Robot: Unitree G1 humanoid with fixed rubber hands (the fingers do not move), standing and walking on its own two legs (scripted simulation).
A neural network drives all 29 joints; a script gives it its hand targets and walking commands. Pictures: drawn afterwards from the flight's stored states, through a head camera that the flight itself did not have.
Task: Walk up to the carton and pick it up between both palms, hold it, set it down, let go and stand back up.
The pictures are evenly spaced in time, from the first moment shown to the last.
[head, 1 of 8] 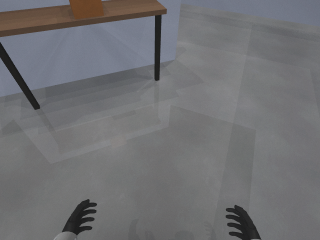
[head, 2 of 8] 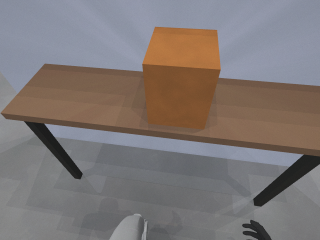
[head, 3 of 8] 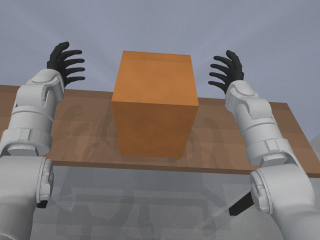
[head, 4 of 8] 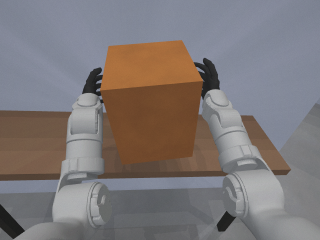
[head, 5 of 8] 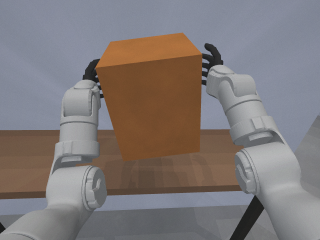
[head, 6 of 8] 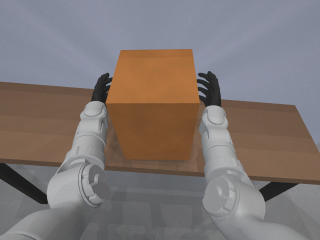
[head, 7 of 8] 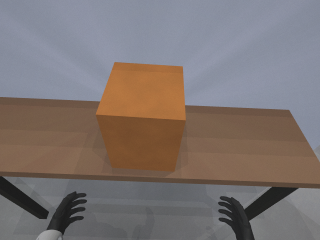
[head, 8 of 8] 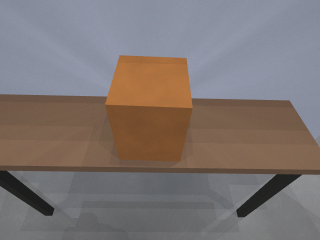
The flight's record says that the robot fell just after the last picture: no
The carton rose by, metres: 0.24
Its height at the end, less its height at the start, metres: +0.00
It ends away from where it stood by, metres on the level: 0.02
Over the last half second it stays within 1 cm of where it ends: yes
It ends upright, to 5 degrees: yes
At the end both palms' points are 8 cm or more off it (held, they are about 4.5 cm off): yes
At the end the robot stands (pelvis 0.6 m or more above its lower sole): yes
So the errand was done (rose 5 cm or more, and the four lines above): yes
